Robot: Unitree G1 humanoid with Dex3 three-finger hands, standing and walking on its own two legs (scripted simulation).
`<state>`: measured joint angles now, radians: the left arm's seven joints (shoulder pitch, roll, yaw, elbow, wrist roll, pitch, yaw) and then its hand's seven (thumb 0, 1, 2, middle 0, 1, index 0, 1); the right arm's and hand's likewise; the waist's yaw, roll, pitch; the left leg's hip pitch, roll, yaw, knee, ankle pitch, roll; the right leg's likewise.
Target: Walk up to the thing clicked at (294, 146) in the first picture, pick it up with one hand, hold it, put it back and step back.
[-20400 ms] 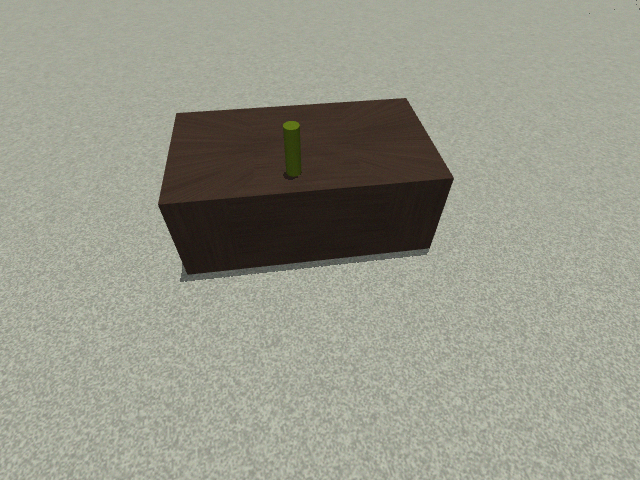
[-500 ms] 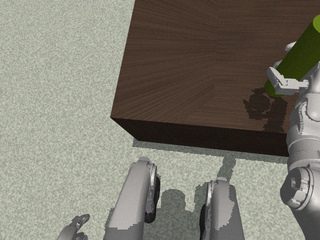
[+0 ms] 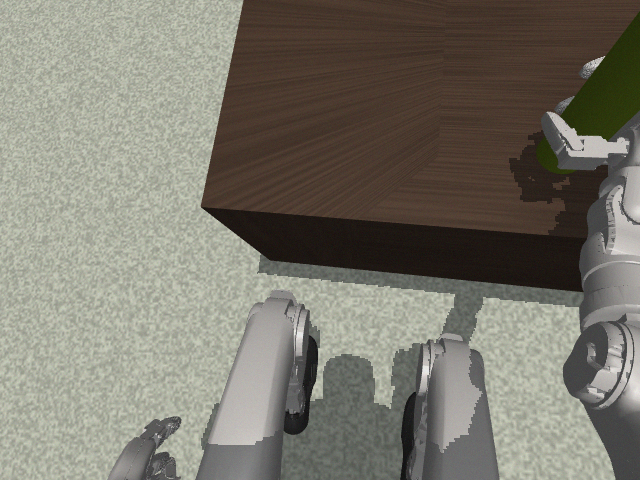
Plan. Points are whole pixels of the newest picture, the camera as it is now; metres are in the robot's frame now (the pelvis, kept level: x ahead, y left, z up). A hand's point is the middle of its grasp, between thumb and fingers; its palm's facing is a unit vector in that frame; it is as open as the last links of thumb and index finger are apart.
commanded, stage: lower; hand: right
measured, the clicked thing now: (605, 103) +0.55 -0.19 +0.02
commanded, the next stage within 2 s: loosen in 0.28 s
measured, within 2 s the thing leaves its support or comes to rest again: rests again in 1.34 s
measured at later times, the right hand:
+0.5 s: hand (582, 125) +0.55 -0.19 -0.02, palm faces +0.17 +0.98 -0.04, open 8.2 cm
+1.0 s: hand (586, 120) +0.55 -0.19 -0.02, palm faces +0.17 +0.98 -0.04, open 12.3 cm
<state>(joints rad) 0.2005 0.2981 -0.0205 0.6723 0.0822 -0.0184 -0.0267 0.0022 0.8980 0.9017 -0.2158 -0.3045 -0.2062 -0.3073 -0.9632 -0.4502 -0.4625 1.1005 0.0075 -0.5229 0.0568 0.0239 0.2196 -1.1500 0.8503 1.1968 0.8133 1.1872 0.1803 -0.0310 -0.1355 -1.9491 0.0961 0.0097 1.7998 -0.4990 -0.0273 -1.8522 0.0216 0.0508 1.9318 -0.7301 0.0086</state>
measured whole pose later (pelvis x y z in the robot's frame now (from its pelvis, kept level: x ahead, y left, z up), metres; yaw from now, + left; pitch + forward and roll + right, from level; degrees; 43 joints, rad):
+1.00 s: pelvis -0.01 +0.00 -0.03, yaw +0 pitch +37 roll +3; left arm 0.23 0.30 -0.03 0.66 0.08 0.01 -0.03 0.00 0.90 0.90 -0.22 -0.31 -0.21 -0.31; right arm -1.03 -0.48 -0.45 1.11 -0.01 -0.49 0.03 0.00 0.23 -0.34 0.63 0.47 0.62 0.47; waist 0.20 -0.03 -0.13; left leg -2.03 0.10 0.00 1.88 -0.48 -0.04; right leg -1.94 0.04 0.05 2.02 -0.72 0.00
